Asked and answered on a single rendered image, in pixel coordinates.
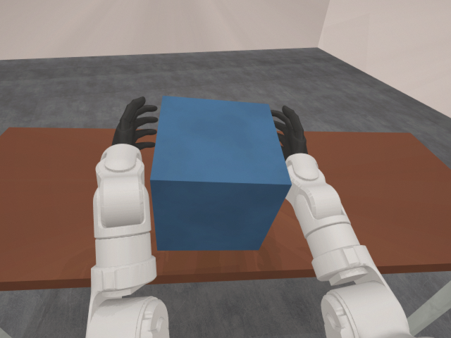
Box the robot left upper arm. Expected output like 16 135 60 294
87 296 169 338

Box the robot left hand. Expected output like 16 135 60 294
112 96 158 150

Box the carton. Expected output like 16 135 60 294
150 96 292 251

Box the robot right hand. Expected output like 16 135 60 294
271 106 308 161

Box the robot left forearm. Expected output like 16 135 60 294
85 144 156 338

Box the robot right upper arm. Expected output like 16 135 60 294
321 280 434 338

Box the table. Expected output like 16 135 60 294
0 127 451 338

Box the robot right forearm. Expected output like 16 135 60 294
285 154 409 330

